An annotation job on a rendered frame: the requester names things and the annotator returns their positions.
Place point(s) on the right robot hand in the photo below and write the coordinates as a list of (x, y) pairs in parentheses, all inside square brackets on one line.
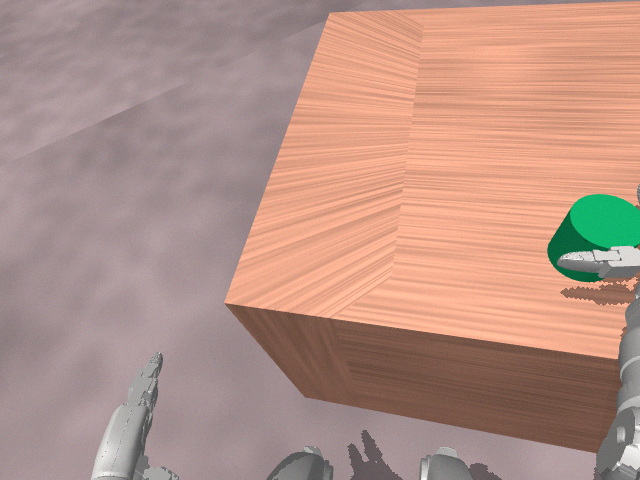
[(618, 261)]

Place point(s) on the right robot arm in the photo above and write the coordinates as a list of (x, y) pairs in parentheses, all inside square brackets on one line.
[(618, 457)]

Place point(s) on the can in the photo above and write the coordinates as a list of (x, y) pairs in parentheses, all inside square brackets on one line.
[(594, 222)]

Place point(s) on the left robot hand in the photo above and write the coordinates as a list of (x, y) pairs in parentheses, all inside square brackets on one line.
[(121, 452)]

